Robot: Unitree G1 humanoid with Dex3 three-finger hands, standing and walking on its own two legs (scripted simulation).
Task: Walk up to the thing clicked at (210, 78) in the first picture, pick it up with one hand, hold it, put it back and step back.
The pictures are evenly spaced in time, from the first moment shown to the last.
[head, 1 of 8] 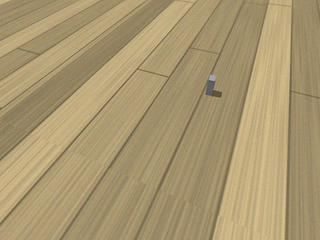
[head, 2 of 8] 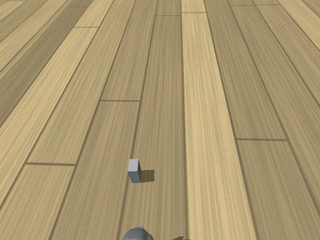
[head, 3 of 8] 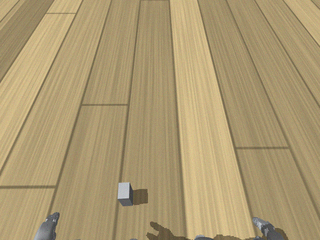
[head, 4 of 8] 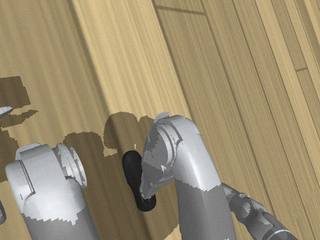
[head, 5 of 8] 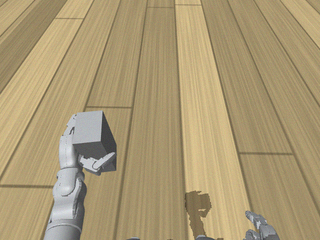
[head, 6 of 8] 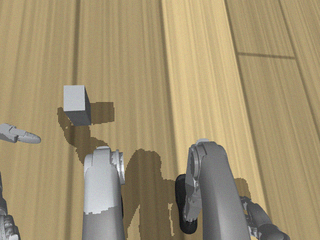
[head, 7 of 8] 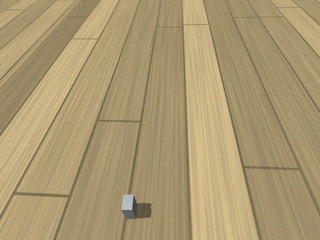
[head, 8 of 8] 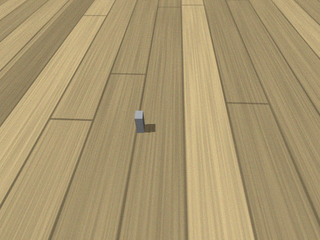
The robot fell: no
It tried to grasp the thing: yes
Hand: left
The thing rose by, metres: 0.68
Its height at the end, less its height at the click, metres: +0.00
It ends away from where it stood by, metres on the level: 0.02
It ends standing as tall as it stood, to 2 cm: yes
